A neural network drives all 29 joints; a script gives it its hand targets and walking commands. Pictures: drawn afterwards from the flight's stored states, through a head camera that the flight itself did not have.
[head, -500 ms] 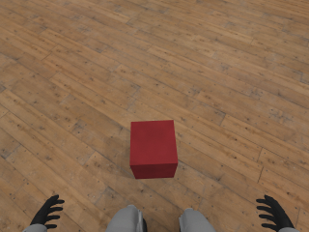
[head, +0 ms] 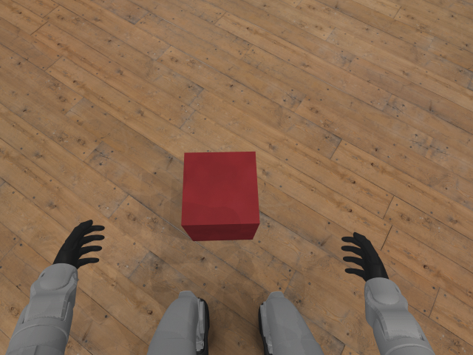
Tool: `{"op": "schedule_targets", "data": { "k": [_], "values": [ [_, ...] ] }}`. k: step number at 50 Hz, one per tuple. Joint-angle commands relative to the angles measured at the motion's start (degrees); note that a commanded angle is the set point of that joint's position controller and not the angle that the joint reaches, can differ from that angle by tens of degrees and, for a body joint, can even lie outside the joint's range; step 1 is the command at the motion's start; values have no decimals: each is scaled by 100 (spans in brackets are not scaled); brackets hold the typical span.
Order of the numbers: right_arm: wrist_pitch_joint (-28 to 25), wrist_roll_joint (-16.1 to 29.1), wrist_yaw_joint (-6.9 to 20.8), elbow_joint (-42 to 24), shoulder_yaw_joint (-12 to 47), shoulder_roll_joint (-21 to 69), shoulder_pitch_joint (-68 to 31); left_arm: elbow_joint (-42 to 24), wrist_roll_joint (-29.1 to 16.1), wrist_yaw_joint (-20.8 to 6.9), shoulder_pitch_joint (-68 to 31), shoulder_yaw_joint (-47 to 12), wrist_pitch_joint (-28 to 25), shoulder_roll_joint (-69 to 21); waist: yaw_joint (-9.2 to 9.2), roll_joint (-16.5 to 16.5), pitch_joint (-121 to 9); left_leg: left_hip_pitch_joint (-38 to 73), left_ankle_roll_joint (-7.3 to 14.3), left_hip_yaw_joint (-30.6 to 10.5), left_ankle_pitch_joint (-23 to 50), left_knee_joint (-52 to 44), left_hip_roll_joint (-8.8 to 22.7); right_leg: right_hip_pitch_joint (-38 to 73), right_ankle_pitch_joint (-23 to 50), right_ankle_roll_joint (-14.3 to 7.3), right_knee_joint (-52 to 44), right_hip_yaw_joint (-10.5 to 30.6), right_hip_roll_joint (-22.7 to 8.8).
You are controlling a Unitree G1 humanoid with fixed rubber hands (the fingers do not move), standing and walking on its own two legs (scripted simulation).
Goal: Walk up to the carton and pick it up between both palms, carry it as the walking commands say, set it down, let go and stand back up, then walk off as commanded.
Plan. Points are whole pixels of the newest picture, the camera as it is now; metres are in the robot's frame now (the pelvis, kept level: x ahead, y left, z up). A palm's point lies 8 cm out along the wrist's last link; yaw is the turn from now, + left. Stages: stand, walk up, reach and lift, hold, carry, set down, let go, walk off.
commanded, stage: reach and lift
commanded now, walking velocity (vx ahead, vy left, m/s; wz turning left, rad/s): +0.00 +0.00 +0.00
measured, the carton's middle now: (221, 200) +0.52 +0.06 -0.57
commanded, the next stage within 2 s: none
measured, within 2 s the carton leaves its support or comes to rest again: neither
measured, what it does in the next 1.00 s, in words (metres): lowers itself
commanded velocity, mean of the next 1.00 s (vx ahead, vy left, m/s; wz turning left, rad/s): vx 0.00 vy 0.00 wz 0.00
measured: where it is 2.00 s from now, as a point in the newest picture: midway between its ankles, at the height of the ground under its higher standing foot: (235, 344)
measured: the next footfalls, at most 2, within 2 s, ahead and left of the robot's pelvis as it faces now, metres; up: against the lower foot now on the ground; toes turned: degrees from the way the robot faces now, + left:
none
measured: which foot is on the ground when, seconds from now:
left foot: down 0.00-1.00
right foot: down 0.00-1.00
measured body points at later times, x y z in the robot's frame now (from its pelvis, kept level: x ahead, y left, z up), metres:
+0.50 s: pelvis -0.01 +0.00 -0.03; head +0.26 +0.02 +0.34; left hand +0.39 +0.30 -0.15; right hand +0.39 -0.19 -0.15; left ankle +0.04 +0.12 -0.69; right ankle +0.03 -0.13 -0.69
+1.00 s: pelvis -0.02 -0.01 -0.05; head +0.32 +0.01 +0.25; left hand +0.49 +0.27 -0.18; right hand +0.50 -0.14 -0.19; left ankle +0.04 +0.12 -0.69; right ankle +0.03 -0.13 -0.69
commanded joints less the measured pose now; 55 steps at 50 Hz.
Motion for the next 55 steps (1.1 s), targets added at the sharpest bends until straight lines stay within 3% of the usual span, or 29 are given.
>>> {"op": "schedule_targets", "data": {
  "k": [1, 3, 4, 9, 10, 12, 13, 15, 18, 19, 20, 21, 22, 23, 25, 28, 31, 32, 36, 39, 41, 44, 47, 50, 51, 52, 53, 54, 55],
  "values": [
    [-87, 365, -282, -1016, 65, -198, -1332, 217, -60, -117, -1185, 659, -188, 1642, 924, -373, -3204, -101, 158, -301, 1038, 237, -411, 1084, 1787, 319, -306, -335, -153],
    [-33, 344, -316, -868, -138, -316, -1294, 159, -66, -141, -1356, 618, -177, 1593, 714, -9, -3385, 119, 94, -353, 1128, 193, -449, 938, 1715, 257, -222, -486, -76],
    [-36, 383, -344, -1122, -81, -274, -1812, 202, -86, -179, -1655, 568, -180, 1653, 870, 6, -3362, -73, 124, -329, 977, 194, -398, 746, 1422, 253, -179, -477, -77],
    [26, 452, -326, -756, -154, -190, -2357, 369, -194, -196, -2214, 454, -147, 1392, 696, 176, -3467, 42, 63, -399, 1075, 230, -393, -19, 1163, 186, -63, -606, -7],
    [46, 410, -356, -790, -199, -303, -2647, 322, -166, -222, -2596, 625, -169, 1656, 842, 115, -3611, -296, 81, -308, 836, 316, -414, 113, 1010, 212, -76, -471, -71],
    [49, 442, -378, -706, -200, -95, -2785, 580, -176, -213, -2574, 682, -178, 1577, 776, -130, -3840, -431, 94, -330, 1184, 285, -438, 70, 1534, 247, 44, -535, -33],
    [91, 441, -360, -607, -301, -155, -2762, 493, -213, -214, -2688, 637, -168, 1558, 681, 175, -4112, -178, 53, -338, 1316, 272, -432, 67, 1551, 224, 63, -611, -15],
    [18, 347, -377, -687, -419, -267, -3007, 476, -272, -191, -2784, 726, -191, 1551, 649, -33, -4452, -181, 46, -334, 1741, 412, -450, 31, 2044, 221, 177, -605, 12],
    [-42, 411, -368, -625, -529, -205, -3486, 331, -159, -186, -3458, 820, -236, 1613, 727, 240, -4641, -217, 54, -417, 2248, 505, -491, -283, 2461, 191, 289, -499, 28],
    [-43, 313, -356, -164, -640, -241, -3303, 599, -233, -179, -3263, 756, -246, 1557, 528, 162, -4521, -327, 19, -433, 2226, 472, -494, -350, 2465, 207, 291, -614, 59],
    [-54, 472, -352, -281, -634, -220, -3510, 304, -178, -164, -3558, 903, -260, 1614, 639, 400, -4869, -410, 1, -405, 2458, 542, -508, -259, 2818, 172, 379, -542, 27],
    [-86, 482, -378, -375, -643, -234, -3606, 390, -390, -211, -3544, 839, -258, 1460, 515, 200, -5216, -415, 50, -439, 2736, 611, -543, -220, 3111, 164, 401, -565, 47],
    [-131, 483, -398, -413, -595, -175, -3435, 493, -290, -184, -3341, 1030, -297, 1657, 648, 31, -5335, -600, 30, -400, 2835, 683, -574, 118, 3649, 207, 464, -464, 7],
    [-111, 680, -357, -396, -503, -88, -3936, 483, -368, -179, -3777, 869, -274, 1565, 760, 322, -5193, -595, 28, -458, 2901, 639, -586, -295, 3456, 162, 547, -445, -4],
    [-39, 600, -373, -315, -638, -170, -4146, 587, -287, -207, -4003, 970, -204, 1605, 774, 266, -5412, -692, 30, -437, 2950, 663, -606, -302, 3404, 161, 532, -487, 13],
    [-62, 486, -380, -234, -866, -333, -4515, 416, -367, -186, -4420, 940, -195, 1497, 598, 347, -5769, -694, 7, -454, 3090, 711, -605, -399, 3348, 115, 592, -517, 50],
    [-4, 659, -394, -581, -732, -212, -5241, 497, -450, -199, -4943, 1004, -149, 1626, 823, 214, -6270, -851, 55, -405, 3167, 808, -661, -323, 3411, 133, 697, -491, 35],
    [47, 584, -422, -144, -710, -114, -5073, 747, -447, -208, -4959, 958, -151, 1474, 750, 98, -6037, -1166, 68, -429, 3198, 770, -656, -331, 3633, 124, 699, -488, 19],
    [170, 440, -462, -120, -897, -162, -5916, 817, -480, -245, -5908, 882, -48, 1583, 695, -44, -6235, -1245, 85, -451, 2709, 709, -657, -465, 2922, 142, 670, -574, 44],
    [187, 360, -488, -342, -1056, -270, -6358, 1013, -126, -261, -6182, 1238, -18, 1788, 995, -23, -6749, -1622, 124, -315, 2784, 849, -693, -325, 3234, 155, 814, -478, 10],
    [199, 372, -466, -302, -906, -71, -6731, 914, -193, -274, -6518, 1202, -23, 1722, 1035, -188, -6696, -1799, 121, -239, 2726, 798, -707, -349, 3185, 188, 779, -512, 44],
    [283, 140, -470, -103, -1171, 50, -7186, 1455, -66, -370, -6557, 1212, 68, 1590, 937, -247, -6558, -2577, 108, -170, 2319, 761, -660, -77, 3248, 212, 731, -426, -15],
    [301, -176, -426, 263, -1198, 277, -7067, 1385, 51, -414, -6514, 1438, 32, 1478, 941, -567, -6519, -2780, 82, -132, 2486, 739, -707, 80, 3646, 280, 766, -479, 11],
    [259, -246, -409, -15, -1386, 194, -7054, 1016, 208, -410, -6590, 1481, 30, 1472, 858, -271, -7022, -2354, 22, -242, 3000, 725, -707, 129, 4038, 224, 835, -493, 49],
    [238, -240, -418, -198, -1312, 197, -7105, 737, 185, -393, -6672, 1745, -24, 1726, 953, -571, -7374, -2366, 66, -220, 3081, 825, -751, 408, 4203, 254, 866, -464, 31],
    [227, -299, -413, 136, -1372, 227, -6904, 820, 120, -397, -6667, 1609, -20, 1573, 769, -472, -7088, -2736, 12, -214, 3033, 854, -708, 184, 4350, 252, 934, -497, 10],
    [203, -274, -405, -246, -1434, 179, -7063, 490, 273, -424, -6815, 1639, -62, 1560, 911, -44, -7349, -2656, -14, -165, 3150, 913, -744, 497, 4621, 195, 947, -258, -41],
    [174, -365, -383, 201, -1511, 213, -6897, 758, 152, -403, -6694, 1510, -71, 1398, 753, -197, -6813, -2760, 0, -238, 3134, 858, -724, -76, 4325, 207, 948, -441, 17],
    [124, -434, -355, -43, -1607, 42, -7046, 589, 243, -390, -6786, 1472, -80, 1289, 690, -117, -7043, -2663, -49, -242, 3165, 1008, -705, -213, 4167, 184, 1030, -475, 67]
  ]
}}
